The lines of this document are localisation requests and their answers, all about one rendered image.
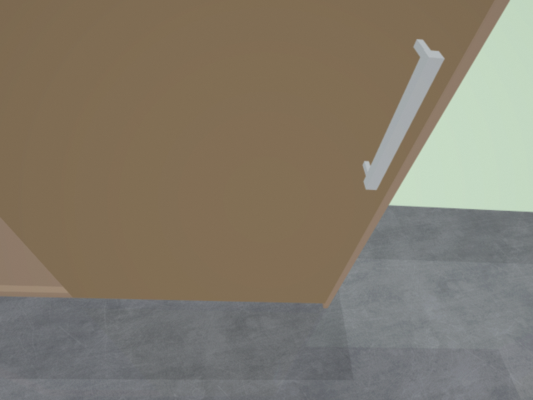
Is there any wardrobe door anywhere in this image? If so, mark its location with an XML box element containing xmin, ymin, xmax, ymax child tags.
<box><xmin>0</xmin><ymin>0</ymin><xmax>495</xmax><ymax>303</ymax></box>
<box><xmin>0</xmin><ymin>218</ymin><xmax>62</xmax><ymax>287</ymax></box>

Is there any handle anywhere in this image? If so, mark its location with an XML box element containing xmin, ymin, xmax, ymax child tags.
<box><xmin>362</xmin><ymin>39</ymin><xmax>444</xmax><ymax>190</ymax></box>

